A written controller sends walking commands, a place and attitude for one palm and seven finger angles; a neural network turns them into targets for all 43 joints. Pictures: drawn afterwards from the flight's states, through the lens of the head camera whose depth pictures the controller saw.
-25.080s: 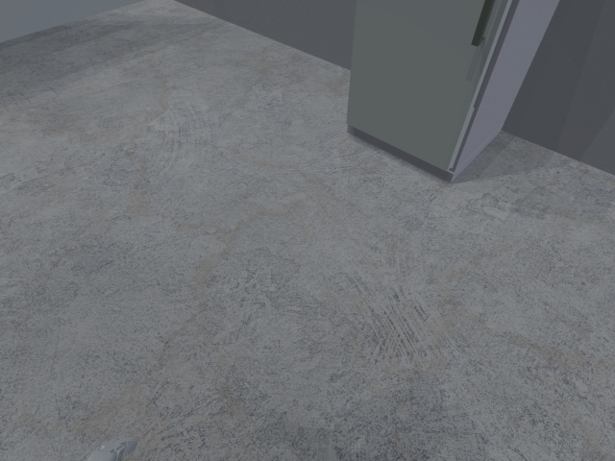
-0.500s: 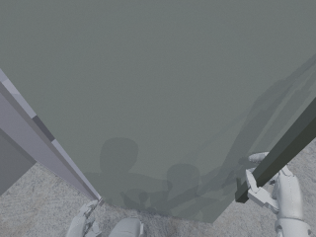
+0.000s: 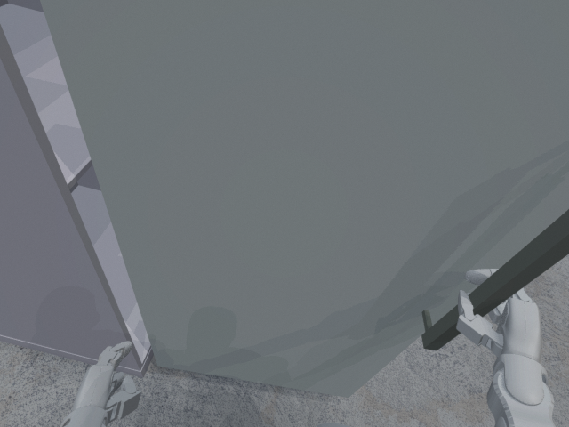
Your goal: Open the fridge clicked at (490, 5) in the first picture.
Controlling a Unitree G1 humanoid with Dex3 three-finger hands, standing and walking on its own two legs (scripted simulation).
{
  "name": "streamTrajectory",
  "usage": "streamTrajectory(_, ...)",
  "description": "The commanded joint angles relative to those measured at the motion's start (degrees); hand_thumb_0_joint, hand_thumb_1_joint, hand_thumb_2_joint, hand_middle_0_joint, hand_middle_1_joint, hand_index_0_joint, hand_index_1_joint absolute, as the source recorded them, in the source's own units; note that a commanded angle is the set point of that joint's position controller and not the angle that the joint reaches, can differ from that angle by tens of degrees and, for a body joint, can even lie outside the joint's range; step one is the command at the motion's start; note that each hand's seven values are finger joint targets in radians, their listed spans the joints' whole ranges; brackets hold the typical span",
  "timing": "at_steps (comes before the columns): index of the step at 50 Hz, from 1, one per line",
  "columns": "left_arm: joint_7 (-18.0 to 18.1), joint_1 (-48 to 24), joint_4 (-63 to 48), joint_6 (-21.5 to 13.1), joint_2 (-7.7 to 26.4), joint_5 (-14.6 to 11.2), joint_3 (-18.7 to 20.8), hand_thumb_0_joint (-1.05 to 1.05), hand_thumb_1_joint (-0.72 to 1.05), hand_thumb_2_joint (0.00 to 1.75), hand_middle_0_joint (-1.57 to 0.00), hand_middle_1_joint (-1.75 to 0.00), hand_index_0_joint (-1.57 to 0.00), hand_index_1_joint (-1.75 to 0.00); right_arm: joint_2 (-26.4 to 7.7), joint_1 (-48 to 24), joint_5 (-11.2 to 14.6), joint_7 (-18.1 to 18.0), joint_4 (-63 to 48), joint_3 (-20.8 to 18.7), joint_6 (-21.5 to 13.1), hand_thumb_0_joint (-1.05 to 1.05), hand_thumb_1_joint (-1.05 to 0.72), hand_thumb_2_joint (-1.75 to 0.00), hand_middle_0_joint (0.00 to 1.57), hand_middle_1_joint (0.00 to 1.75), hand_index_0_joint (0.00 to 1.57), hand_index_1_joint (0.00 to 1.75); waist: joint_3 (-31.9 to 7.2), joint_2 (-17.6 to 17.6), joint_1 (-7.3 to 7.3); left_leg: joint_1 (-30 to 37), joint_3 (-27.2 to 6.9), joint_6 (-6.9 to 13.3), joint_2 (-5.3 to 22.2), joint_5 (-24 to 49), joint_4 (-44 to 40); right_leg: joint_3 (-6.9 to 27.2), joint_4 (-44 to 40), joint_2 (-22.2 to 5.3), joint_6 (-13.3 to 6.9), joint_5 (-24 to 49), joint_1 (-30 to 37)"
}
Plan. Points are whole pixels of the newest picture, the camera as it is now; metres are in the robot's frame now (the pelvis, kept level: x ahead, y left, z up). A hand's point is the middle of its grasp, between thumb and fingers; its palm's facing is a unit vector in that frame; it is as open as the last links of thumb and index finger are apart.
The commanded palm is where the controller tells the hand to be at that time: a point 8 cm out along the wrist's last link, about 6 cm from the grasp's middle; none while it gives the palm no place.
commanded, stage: stop walking and hold the door back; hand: right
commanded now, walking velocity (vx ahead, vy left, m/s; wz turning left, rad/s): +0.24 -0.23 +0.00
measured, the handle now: (506, 261) +0.32 -0.27 +0.14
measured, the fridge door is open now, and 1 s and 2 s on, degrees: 85 75 80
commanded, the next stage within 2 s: none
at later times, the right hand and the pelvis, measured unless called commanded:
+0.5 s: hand (464, 308) +0.28 -0.24 +0.06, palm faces +0.50 +0.82 -0.29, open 5.9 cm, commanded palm +0.28 -0.29 +0.05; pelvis -0.12 +0.09 -0.03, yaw -3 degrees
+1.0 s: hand (453, 255) +0.37 -0.25 +0.07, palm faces +0.41 +0.89 -0.20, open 5.8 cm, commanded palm +0.32 -0.30 +0.05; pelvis -0.08 +0.05 -0.01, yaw +3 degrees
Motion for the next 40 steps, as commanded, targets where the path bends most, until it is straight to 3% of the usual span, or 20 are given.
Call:
streamTrajectory(1, -0.5, -2.3, -7.4, -2.0, 4.6, -0.2, 1.8, 0.00, 0.90, 0.90, -0.20, -0.30, -0.20, -0.30, -19.8, -29.1, 0.2, -2.0, -7.4, -8.7, -5.5, 0.00, -0.90, -0.90, 0.45, 1.40, 0.45, 1.40, -7.1, 14.7, 1.55, 8.3, -19.0, -12.8, 11.6, -15.1, -20.1, -4.5, -10.9, 0.8, -0.7, -3.0, -1.6)
streamTrajectory(5, -0.7, 0.1, -6.3, -2.3, 3.8, -0.5, 2.0, 0.00, 0.90, 0.90, -0.20, -0.30, -0.20, -0.30, -24.7, -38.3, -1.6, -2.2, -1.5, -10.5, -6.5, 0.00, -0.90, -0.90, 0.45, 1.40, 0.45, 1.40, -10.3, 16.1, 1.85, 5.2, -15.5, -12.0, 9.4, -23.4, -25.2, -12.7, -28.8, 2.8, -2.5, -9.4, 11.8)
streamTrajectory(7, -1.0, 3.1, -5.1, -2.4, 3.8, -0.4, 2.0, 0.00, 0.90, 0.90, -0.20, -0.30, -0.20, -0.30, -26.9, -42.3, -2.2, -1.5, 1.6, -10.2, -6.9, 0.00, -0.90, -0.90, 0.45, 1.40, 0.45, 1.40, -12.2, 9.5, 3.14, -1.1, -12.5, -10.6, 7.6, -22.4, -20.9, -13.4, -39.1, 3.2, -4.8, -11.7, 23.9)
streamTrajectory(8, -1.1, 5.7, -4.7, -2.4, 4.4, -0.2, 2.0, 0.00, 0.90, 0.90, -0.20, -0.30, -0.20, -0.30, -26.5, -45.4, -2.3, -0.5, 3.1, -9.0, -7.5, 0.00, -0.90, -0.90, 0.45, 1.40, 0.45, 1.40, -12.1, 1.5, 5.60, -8.4, -8.1, -12.6, 2.7, -20.4, -14.0, -12.5, -45.3, 2.2, -7.0, -10.9, 32.4)
streamTrajectory(9, -1.1, 6.3, -5.2, -2.6, 5.4, 0.0, 1.7, 0.00, 0.90, 0.90, -0.20, -0.30, -0.20, -0.30, -26.3, -48.1, -1.5, 0.2, 4.9, -8.8, -8.1, 0.00, -0.90, -0.90, 0.45, 1.40, 0.45, 1.40, -12.8, -15.8, 6.88, -10.8, 0.0, -14.0, -5.0, -16.1, 9.5, -7.3, -51.1, -6.7, -10.9, -9.8, 33.4)
streamTrajectory(10, -1.1, 1.7, -8.3, -3.4, 5.2, 0.8, 0.4, 0.00, 0.90, 0.90, -0.20, -0.30, -0.20, -0.30, -27.5, -52.2, -1.0, -0.7, 6.5, -10.3, -7.3, 0.00, -0.90, -0.90, 0.45, 1.40, 0.45, 1.40, -13.2, -31.2, 4.73, -11.1, -7.0, -7.8, -6.4, -24.0, 46.7, 11.0, -50.5, -21.6, -17.5, -11.2, 19.2)
streamTrajectory(11, -1.8, -4.0, -11.0, -4.4, 2.0, 0.9, -0.3, 0.00, 0.90, 0.90, -0.20, -0.30, -0.20, -0.30, -30.6, -56.3, -1.9, -1.3, 4.1, -12.1, -6.1, 0.00, -0.90, -0.90, 0.45, 1.40, 0.45, 1.40, -10.9, -27.0, 0.04, -10.1, -18.3, -1.5, -3.5, -25.2, 62.1, 17.6, -51.2, -27.0, -17.9, -9.7, 6.3)
streamTrajectory(12, -1.2, -3.8, -8.3, -4.3, 6.1, 0.7, 2.5, 0.00, 0.90, 0.90, -0.20, -0.30, -0.20, -0.30, -35.2, -59.2, -3.2, -1.0, 4.2, -14.8, -6.1, 0.00, -0.90, -0.90, 0.45, 1.40, 0.45, 1.40, -13.5, -17.3, -2.39, -10.9, -18.1, -1.7, -2.5, -21.4, 64.6, 9.1, -47.8, -24.5, -16.0, -5.5, 6.1)
streamTrajectory(13, -0.8, 1.0, -6.0, -3.4, 6.2, -0.9, 2.2, 0.00, 0.90, 0.90, -0.20, -0.30, -0.20, -0.30, -32.3, -63.2, -3.2, 0.6, 6.2, -10.4, -7.6, 0.00, -0.90, -0.90, 0.45, 1.40, 0.45, 1.40, -15.4, -14.2, 1.05, -18.9, -14.0, -3.7, -3.2, -16.1, 61.9, 10.5, -48.4, -21.0, -17.0, -18.4, 11.8)
streamTrajectory(14, -0.3, 2.0, -6.1, -1.8, 8.1, -1.3, 2.3, 0.00, 0.90, 0.90, -0.20, -0.30, -0.20, -0.30, -33.6, -61.2, -3.2, 0.9, 15.0, -12.2, -6.4, 0.00, -0.90, -0.90, 0.45, 1.40, 0.45, 1.40, -13.9, -11.3, 0.75, -22.6, -13.3, -3.8, -3.1, -15.6, 60.7, 8.8, -48.4, -20.1, -16.4, -23.1, 11.2)
streamTrajectory(16, 1.0, 4.1, -5.2, -2.0, 7.8, -1.9, 1.3, 0.00, 0.90, 0.90, -0.20, -0.30, -0.20, -0.30, -28.2, -66.6, -2.7, 1.9, 20.2, -5.1, -4.5, 0.00, -0.90, -0.90, 0.45, 1.40, 0.45, 1.40, -11.2, -8.4, 1.21, -20.6, -11.3, -3.9, -1.8, -14.4, 48.1, 8.1, -48.0, -17.9, -15.7, -24.9, 10.3)
streamTrajectory(21, 2.0, 7.3, -2.0, -4.9, 8.8, -1.6, 0.4, 0.00, 0.90, 0.90, -0.20, -0.30, -0.20, -0.30, -32.9, -72.9, -2.6, 2.2, 25.6, -7.9, -5.1, 0.00, -0.90, -0.90, 0.45, 1.40, 0.45, 1.40, -15.8, -2.8, 0.26, 10.9, -6.3, -4.6, -4.3, -15.7, 1.6, -2.8, -30.8, -12.6, -7.6, -16.3, 5.1)
streamTrajectory(22, 1.7, 7.6, -1.1, -5.4, 8.2, -1.8, 0.5, 0.00, 0.90, 0.90, -0.20, -0.30, -0.20, -0.30, -35.0, -71.5, -2.6, 2.1, 27.1, -9.3, -5.2, 0.00, -0.90, -0.90, 0.45, 1.40, 0.45, 1.40, -17.8, 2.0, 0.09, 17.9, -15.1, -2.3, 0.9, -16.8, -3.7, -5.3, -20.2, -9.8, -6.1, -11.6, -0.7)
streamTrajectory(23, 1.4, 6.9, -1.8, -5.3, 7.0, -2.1, 0.9, 0.00, 0.90, 0.90, -0.20, -0.30, -0.20, -0.30, -38.2, -70.9, -3.2, 2.3, 27.2, -10.5, -5.2, 0.00, -0.90, -0.90, 0.45, 1.40, 0.45, 1.40, -17.4, 15.0, -0.25, 24.5, -39.4, 3.8, 12.5, -15.2, -8.5, -5.5, -4.7, -4.6, -3.8, -12.4, -14.4)
streamTrajectory(24, 1.4, 4.3, -2.9, -5.6, 7.9, -2.3, 1.3, 0.00, 0.90, 0.90, -0.20, -0.30, -0.20, -0.30, -42.9, -68.8, -2.7, 1.7, 27.9, -14.4, -3.8, 0.00, -0.90, -0.90, 0.45, 1.40, 0.45, 1.40, -14.8, 16.6, -1.30, 23.2, -53.9, 6.9, 20.8, -6.3, -12.1, 1.3, 6.4, -3.0, -2.0, -13.9, -23.3)
streamTrajectory(25, 1.2, 5.4, -1.2, -5.9, 8.7, -2.4, 0.9, 0.00, 0.90, 0.90, -0.20, -0.30, -0.20, -0.30, -42.2, -68.5, -2.8, 1.2, 30.4, -13.9, -2.8, 0.00, -0.90, -0.90, 0.45, 1.40, 0.45, 1.40, -15.0, 9.2, 0.49, 25.0, -47.2, 5.6, 19.9, 6.4, -8.4, 5.4, 9.3, -4.3, -1.5, -10.4, -24.8)
streamTrajectory(26, 0.3, 5.4, 0.3, -5.7, 9.7, -2.7, 1.6, 0.00, 0.90, 0.90, -0.20, -0.30, -0.20, -0.30, -44.1, -72.4, -2.3, 1.2, 28.2, -14.8, -1.9, 0.00, -0.90, -0.90, 0.45, 1.40, 0.45, 1.40, -16.2, 13.8, 1.71, 24.6, -49.7, 3.7, 18.3, 11.7, -7.2, 5.9, 10.4, -3.7, -0.9, -10.3, -23.9)
streamTrajectory(29, -0.6, 8.8, 2.3, -5.9, 9.4, -2.9, -0.1, 0.00, 0.90, 0.90, -0.20, -0.30, -0.20, -0.30, -42.1, -68.9, -1.8, 2.0, 34.8, -14.1, -2.7, 0.00, -0.90, -0.90, 0.45, 1.40, 0.45, 1.40, -14.3, 8.7, 4.01, 24.2, -26.6, 3.6, 13.2, 22.9, -2.4, 2.3, 7.6, -5.6, -0.6, -2.6, -20.3)
streamTrajectory(32, -0.8, 6.8, 1.3, -5.6, 10.4, -3.2, 0.1, 0.00, 0.90, 0.90, -0.20, -0.30, -0.20, -0.30, -46.8, -64.5, -1.3, 2.0, 38.5, -18.5, -3.0, 0.00, -0.90, -0.90, 0.45, 1.40, 0.45, 1.40, -10.8, 9.6, 2.48, 20.9, -22.9, 2.1, 11.5, 27.6, -4.1, -0.8, 0.0, -5.1, -0.5, 0.4, -16.6)
streamTrajectory(40, 1.4, 9.8, -1.7, -6.3, 10.8, -2.0, 0.7, 0.00, 0.90, 0.90, -0.20, -0.30, -0.20, -0.30, -43.6, -69.6, -2.9, 2.6, 36.1, -15.6, -4.9, 0.00, -0.90, -0.90, 0.45, 1.40, 0.45, 1.40, -15.3, 8.1, 2.03, 11.7, -15.8, 0.1, 5.5, 27.5, 1.0, -8.8, -31.8, -3.3, -0.2, 14.1, 11.6)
